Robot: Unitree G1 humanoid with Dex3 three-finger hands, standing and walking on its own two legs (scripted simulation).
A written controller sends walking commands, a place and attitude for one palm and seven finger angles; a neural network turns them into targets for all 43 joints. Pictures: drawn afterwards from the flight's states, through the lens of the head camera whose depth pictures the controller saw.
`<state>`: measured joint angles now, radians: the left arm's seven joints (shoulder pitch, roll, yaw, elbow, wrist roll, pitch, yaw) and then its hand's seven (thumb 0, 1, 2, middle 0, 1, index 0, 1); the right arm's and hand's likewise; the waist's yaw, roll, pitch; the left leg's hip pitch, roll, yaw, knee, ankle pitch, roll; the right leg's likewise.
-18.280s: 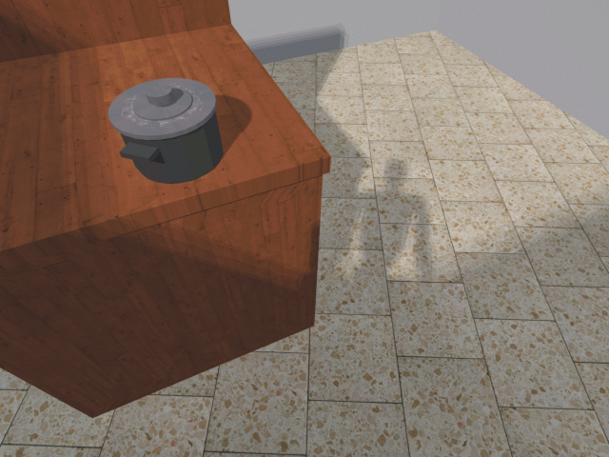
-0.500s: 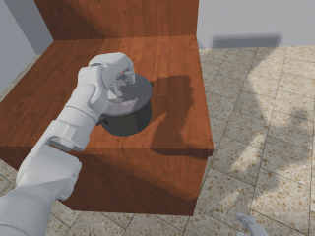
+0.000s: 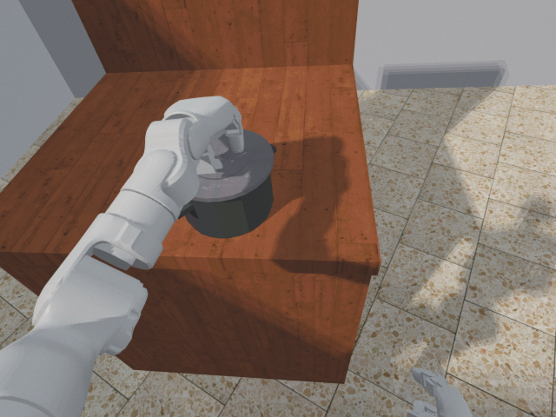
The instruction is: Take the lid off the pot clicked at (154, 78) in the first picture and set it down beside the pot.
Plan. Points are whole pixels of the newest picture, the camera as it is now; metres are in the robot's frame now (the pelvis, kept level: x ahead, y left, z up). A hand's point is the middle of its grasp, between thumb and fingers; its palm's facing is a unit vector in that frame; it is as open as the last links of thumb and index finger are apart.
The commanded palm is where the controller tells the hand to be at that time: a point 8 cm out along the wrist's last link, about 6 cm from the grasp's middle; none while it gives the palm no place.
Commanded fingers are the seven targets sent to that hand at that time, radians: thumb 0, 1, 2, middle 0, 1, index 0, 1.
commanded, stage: close the fingers and squeeze the knob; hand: left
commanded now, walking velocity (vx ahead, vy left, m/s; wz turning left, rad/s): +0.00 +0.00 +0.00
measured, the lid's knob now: (217, 150) +0.48 +0.10 +0.15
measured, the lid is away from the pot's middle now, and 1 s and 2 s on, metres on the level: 0.00 0.00 0.02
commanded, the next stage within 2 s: lift the lid straight up in 0.50 s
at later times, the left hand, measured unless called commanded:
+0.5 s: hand (209, 152) +0.44 +0.10 +0.17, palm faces -0.28 -0.07 -0.96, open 7.0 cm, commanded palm +0.43 +0.12 +0.23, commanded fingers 0.00 0.66 1.00 -0.89 -0.98 -0.93 -0.96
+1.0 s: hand (210, 150) +0.44 +0.10 +0.18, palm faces -0.30 -0.01 -0.96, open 7.0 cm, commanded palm +0.43 +0.11 +0.26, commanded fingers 0.00 0.67 1.01 -0.91 -1.00 -0.95 -0.96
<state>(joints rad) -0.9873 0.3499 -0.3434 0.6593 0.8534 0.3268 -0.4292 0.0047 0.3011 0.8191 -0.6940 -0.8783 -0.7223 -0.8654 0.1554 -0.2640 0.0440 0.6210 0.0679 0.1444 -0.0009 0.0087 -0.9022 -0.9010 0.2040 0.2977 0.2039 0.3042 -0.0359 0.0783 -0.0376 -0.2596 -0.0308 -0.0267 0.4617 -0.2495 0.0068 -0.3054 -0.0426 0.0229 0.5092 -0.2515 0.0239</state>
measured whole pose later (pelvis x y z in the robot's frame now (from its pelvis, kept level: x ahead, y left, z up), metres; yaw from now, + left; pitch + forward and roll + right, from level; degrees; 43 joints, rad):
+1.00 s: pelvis +0.00 +0.00 +0.00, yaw +0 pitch +2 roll +1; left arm -1.01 0.38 -0.37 0.65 0.84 0.31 -0.46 0.00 0.26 0.83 -0.72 -0.88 -0.75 -0.86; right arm 0.18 -0.27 0.03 0.64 0.06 0.08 -0.01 0.01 -0.90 -0.90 0.20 0.30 0.20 0.30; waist -0.04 0.09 -0.01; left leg -0.23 -0.03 -0.03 0.44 -0.24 0.01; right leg -0.28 -0.05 0.02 0.49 -0.24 0.02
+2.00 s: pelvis -0.01 +0.00 +0.00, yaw +0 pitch +2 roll +1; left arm -1.19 0.42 -0.32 0.66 0.84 0.30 -0.52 0.02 0.26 0.84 -0.72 -0.88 -0.77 -0.85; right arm 0.17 -0.28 0.04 0.65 0.06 0.05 -0.01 0.01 -0.90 -0.90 0.20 0.30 0.20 0.30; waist -0.03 0.09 -0.02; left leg -0.22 -0.04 -0.03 0.40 -0.21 0.01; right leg -0.28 -0.05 0.02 0.47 -0.23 0.03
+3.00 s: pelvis +0.00 +0.00 +0.00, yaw +0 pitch +3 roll +1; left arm -1.26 0.49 -0.29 0.67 0.89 0.34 -0.57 0.02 0.25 0.84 -0.73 -0.88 -0.78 -0.85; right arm 0.16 -0.29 0.04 0.63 0.06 0.07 -0.01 0.01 -0.90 -0.90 0.20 0.30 0.20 0.30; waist -0.03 0.09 -0.03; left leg -0.23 -0.03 -0.02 0.39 -0.21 0.01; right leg -0.29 -0.05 0.03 0.46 -0.22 0.03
